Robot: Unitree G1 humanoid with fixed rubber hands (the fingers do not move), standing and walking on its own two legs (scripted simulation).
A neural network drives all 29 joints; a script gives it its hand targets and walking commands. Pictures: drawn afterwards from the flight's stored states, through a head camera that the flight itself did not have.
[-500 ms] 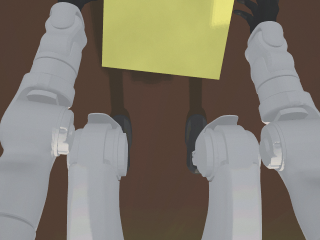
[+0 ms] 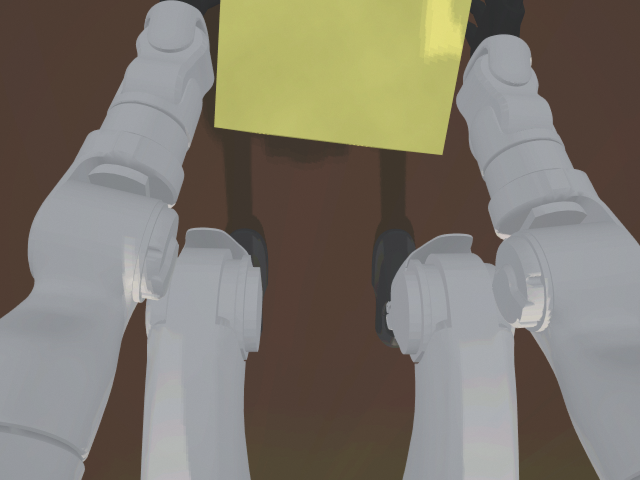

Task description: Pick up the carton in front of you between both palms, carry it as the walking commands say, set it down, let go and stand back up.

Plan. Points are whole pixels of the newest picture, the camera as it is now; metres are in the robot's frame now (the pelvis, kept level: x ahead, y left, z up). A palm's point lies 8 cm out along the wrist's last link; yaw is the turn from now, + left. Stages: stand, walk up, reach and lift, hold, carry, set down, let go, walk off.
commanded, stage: reach and lift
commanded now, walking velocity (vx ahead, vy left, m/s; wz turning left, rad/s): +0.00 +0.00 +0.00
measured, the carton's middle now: (333, 53) +0.51 +0.00 -0.25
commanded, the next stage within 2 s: none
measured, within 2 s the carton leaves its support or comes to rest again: leaves its support in 0.16 s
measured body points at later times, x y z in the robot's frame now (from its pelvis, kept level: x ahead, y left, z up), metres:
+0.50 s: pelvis +0.00 +0.00 +0.04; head +0.28 +0.02 +0.39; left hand +0.52 +0.16 -0.05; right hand +0.51 -0.14 -0.05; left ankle +0.12 +0.13 -0.34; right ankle +0.13 -0.13 -0.34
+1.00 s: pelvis +0.03 +0.00 +0.17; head +0.24 +0.01 +0.56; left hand +0.48 +0.16 +0.10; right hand +0.48 -0.14 +0.11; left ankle +0.12 +0.13 -0.34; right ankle +0.13 -0.13 -0.34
